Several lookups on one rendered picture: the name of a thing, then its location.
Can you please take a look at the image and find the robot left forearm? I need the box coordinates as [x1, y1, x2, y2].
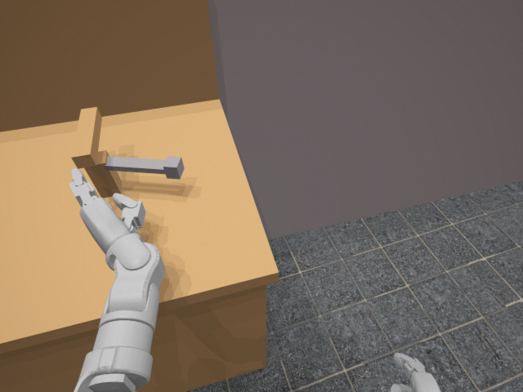
[74, 233, 165, 392]

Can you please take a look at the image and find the counter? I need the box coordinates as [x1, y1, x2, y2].
[0, 0, 279, 392]

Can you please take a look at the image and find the left robot hand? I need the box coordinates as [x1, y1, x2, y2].
[69, 168, 145, 254]

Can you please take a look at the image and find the right robot hand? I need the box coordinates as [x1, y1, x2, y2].
[391, 353, 441, 392]

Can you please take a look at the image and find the tap lever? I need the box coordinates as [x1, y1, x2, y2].
[103, 156, 185, 179]

